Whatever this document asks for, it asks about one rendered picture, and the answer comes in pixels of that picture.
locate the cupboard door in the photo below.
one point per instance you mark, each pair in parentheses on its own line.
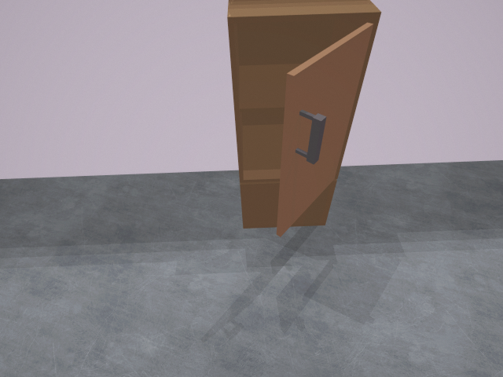
(325,84)

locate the handle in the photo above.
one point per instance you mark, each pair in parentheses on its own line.
(316,135)

